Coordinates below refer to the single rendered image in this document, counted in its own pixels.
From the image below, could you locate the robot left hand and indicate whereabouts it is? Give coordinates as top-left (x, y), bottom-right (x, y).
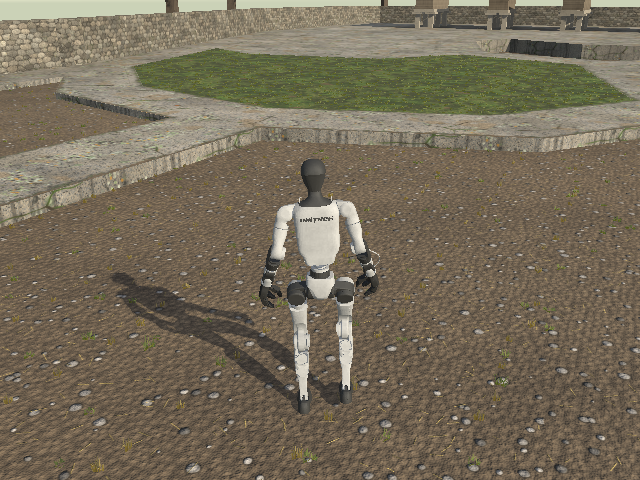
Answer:
top-left (259, 284), bottom-right (282, 308)

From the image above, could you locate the left robot upper arm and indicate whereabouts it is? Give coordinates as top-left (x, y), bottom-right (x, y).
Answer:
top-left (270, 203), bottom-right (295, 260)

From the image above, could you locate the right robot forearm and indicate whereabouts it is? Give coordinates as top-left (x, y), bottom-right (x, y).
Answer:
top-left (356, 239), bottom-right (376, 277)

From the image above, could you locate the left robot forearm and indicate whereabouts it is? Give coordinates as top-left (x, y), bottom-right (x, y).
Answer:
top-left (261, 245), bottom-right (280, 287)

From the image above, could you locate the right robot upper arm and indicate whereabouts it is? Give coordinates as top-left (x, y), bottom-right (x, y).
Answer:
top-left (336, 200), bottom-right (366, 255)

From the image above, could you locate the robot right hand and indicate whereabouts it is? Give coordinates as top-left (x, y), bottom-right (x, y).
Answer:
top-left (356, 273), bottom-right (379, 296)

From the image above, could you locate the right robot thigh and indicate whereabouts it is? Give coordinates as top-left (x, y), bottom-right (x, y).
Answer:
top-left (334, 277), bottom-right (355, 339)

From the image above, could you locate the humanoid robot torso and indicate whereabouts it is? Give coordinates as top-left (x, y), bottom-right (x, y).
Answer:
top-left (293, 196), bottom-right (340, 300)

